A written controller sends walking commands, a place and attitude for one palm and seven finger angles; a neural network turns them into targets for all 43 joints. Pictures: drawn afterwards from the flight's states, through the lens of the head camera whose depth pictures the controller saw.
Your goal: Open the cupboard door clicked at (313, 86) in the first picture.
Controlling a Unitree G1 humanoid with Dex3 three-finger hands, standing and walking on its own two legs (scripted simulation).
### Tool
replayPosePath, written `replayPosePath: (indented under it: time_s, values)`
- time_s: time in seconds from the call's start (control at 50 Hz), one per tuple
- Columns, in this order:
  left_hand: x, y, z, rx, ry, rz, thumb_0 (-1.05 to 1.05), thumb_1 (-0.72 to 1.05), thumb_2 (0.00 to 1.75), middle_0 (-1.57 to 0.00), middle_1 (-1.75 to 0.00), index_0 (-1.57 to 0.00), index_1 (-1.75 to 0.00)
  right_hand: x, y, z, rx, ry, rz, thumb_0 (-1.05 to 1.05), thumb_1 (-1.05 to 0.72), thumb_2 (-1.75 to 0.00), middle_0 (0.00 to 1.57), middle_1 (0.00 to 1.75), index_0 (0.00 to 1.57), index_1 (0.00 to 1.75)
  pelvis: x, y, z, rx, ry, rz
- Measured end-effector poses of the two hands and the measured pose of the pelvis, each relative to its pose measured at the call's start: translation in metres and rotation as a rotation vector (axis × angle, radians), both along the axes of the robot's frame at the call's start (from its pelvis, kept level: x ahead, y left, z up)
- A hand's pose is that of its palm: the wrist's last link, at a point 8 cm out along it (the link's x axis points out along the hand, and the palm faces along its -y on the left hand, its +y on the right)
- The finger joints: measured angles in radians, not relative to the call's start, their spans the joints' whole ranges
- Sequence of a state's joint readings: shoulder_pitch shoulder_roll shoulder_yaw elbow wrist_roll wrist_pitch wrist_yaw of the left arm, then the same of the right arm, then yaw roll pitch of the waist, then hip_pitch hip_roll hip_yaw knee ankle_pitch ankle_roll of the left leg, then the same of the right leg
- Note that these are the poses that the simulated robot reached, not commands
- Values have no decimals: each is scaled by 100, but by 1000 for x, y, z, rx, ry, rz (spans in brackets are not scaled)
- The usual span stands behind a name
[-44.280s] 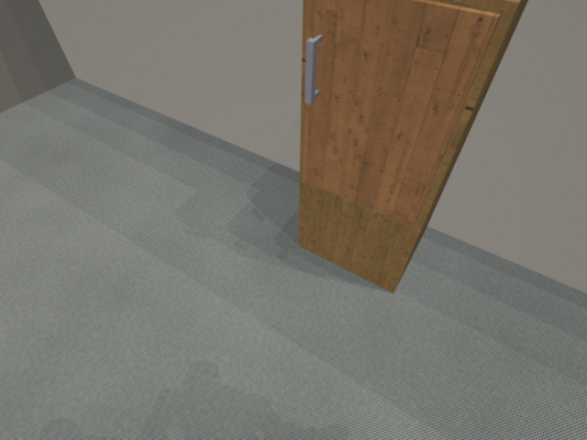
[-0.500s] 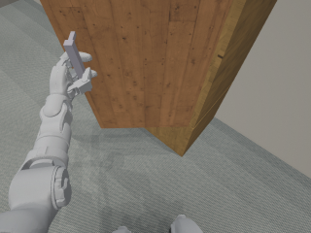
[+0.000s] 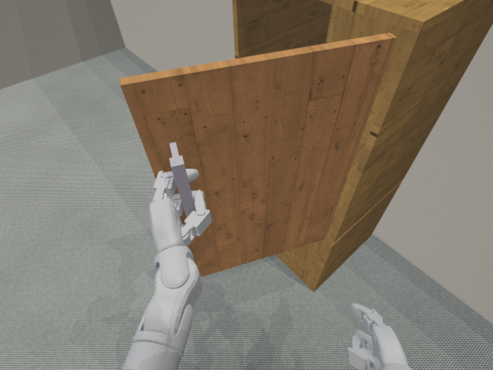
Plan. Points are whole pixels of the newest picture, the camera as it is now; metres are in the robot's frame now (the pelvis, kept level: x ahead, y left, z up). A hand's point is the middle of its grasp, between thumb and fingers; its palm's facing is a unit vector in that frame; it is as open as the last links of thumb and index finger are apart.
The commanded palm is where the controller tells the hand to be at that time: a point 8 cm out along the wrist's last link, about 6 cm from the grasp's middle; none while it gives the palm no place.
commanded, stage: pull the door open along its arc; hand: left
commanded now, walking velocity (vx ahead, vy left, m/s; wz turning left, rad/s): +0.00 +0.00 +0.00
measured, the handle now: (184, 186) +0.39 +0.13 +0.09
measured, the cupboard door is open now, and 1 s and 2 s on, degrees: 67 81 83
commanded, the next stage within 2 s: open thumb and fingers to let go in 0.42 s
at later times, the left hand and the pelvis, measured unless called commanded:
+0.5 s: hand (234, 264) +0.25 +0.03 +0.09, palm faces +0.20 -0.98 -0.02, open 6.0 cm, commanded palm +0.22 +0.08 +0.09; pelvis +0.00 -0.02 +0.00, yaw +1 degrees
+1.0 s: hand (220, 253) +0.27 +0.05 +0.09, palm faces +0.30 -0.96 +0.00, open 11.8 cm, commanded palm +0.22 +0.09 +0.09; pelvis -0.02 -0.01 +0.00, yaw +2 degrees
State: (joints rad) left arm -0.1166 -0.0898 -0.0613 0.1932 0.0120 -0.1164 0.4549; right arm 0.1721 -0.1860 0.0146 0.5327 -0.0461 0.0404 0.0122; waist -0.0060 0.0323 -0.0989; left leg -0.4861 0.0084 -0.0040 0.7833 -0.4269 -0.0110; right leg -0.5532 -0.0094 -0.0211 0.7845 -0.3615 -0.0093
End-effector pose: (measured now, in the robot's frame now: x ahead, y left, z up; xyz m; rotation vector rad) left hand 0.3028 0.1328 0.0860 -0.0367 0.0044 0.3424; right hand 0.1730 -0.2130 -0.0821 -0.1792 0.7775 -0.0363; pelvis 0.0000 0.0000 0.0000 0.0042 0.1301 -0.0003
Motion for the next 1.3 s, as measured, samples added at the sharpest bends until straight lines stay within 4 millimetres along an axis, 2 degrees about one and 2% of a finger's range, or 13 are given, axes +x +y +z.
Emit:
replayPosePath:
  time_s: [0.1, 0.32, 0.44, 0.52, 0.64, 0.8, 1.06, 1.16, 1.3]
  values:
    - [-19, -12, 2, 23, 19, 16, 3, 73, 80, -34, -130, -35, -132, 7, 3, 3, 5, -10, 17, 1, -91, -90, 20, 30, 20, 30, -1, -6, 1, 1, -25, 13]
    - [-61, -38, 4, 41, 27, -60, 3, 72, 77, -33, -132, -35, -133, -9, -15, -2, 11, 19, -11, 1, -91, -90, 20, 30, 20, 30, 1, -15, 2, 2, -62, 19]
    - [-79, -49, 6, 43, 46, -138, 3, 69, 73, -33, -132, -37, -134, -10, -19, -2, 45, -10, -24, 1, -91, -90, 20, 30, 20, 30, 2, -18, 1, 2, -76, 13]
    - [-82, -51, 6, 48, 48, -130, 3, 69, 74, -35, -130, -38, -134, -5, -18, -2, 48, -32, -8, 1, -91, -90, 20, 30, 20, 30, 1, -21, -1, 3, -81, 17]
    - [-72, -44, 5, 47, 34, -27, 4, 63, 77, -37, -131, -39, -133, 4, -15, -4, 21, -36, 37, 1, -91, -90, 20, 30, 20, 30, -6, -23, -2, 7, -82, 34]
    - [-71, -36, 6, 34, 12, -10, 3, 39, 68, -36, -130, -39, -130, 4, -10, 1, 9, -45, 52, 1, -91, -90, 20, 30, 20, 30, -11, -21, -1, 6, -76, 39]
    - [-71, -32, 6, 38, 3, -48, 0, -30, 39, -33, -119, -33, -119, -14, 0, -2, 3, -6, 30, 1, -91, -90, 20, 30, 20, 30, -17, -7, -1, -1, -80, 31]
    - [-68, -33, 6, 43, 4, -56, -1, -42, 33, -30, -105, -30, -105, -17, 6, -4, 11, 2, 31, 1, -91, -90, 20, 30, 20, 30, -19, -3, -2, -3, -82, 29]
    - [-69, -37, 6, 46, 8, -87, -1, -48, 31, -27, -77, -27, -78, -17, 13, -4, 30, -2, 38, 1, -91, -90, 20, 30, 20, 30, -21, 0, -3, -3, -84, 24]
